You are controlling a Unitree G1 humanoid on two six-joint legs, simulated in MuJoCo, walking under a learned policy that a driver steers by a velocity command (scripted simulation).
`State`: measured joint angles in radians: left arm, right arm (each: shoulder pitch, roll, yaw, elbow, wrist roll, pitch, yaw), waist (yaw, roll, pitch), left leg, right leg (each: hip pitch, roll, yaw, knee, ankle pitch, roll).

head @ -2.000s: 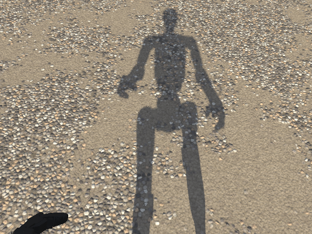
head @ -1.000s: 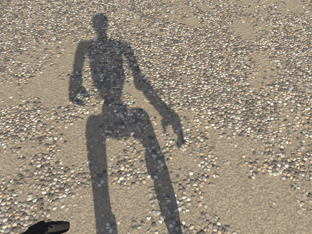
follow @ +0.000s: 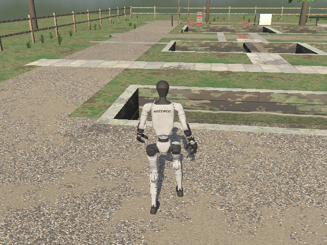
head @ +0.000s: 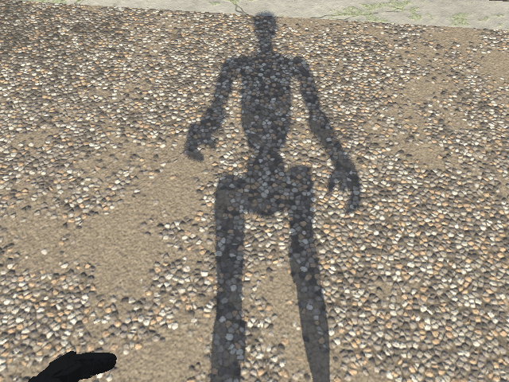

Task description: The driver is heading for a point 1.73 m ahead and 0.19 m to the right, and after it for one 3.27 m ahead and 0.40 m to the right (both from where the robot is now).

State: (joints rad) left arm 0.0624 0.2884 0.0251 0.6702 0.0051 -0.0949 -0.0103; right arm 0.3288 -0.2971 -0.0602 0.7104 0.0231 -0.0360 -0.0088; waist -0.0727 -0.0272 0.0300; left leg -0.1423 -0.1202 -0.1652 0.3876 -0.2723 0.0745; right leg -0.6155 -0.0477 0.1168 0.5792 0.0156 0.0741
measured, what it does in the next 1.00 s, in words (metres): walks ahead: right foot, then left foot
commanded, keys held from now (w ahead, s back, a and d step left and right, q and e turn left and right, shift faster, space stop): w+q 0.20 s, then w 0.02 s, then w+e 0.74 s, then e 0.04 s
